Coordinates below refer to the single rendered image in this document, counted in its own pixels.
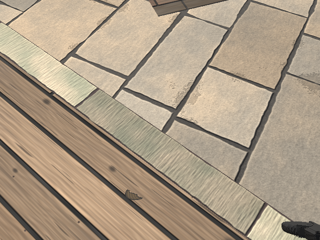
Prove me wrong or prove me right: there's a right robot hand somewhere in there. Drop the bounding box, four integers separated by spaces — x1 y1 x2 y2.
281 221 320 240

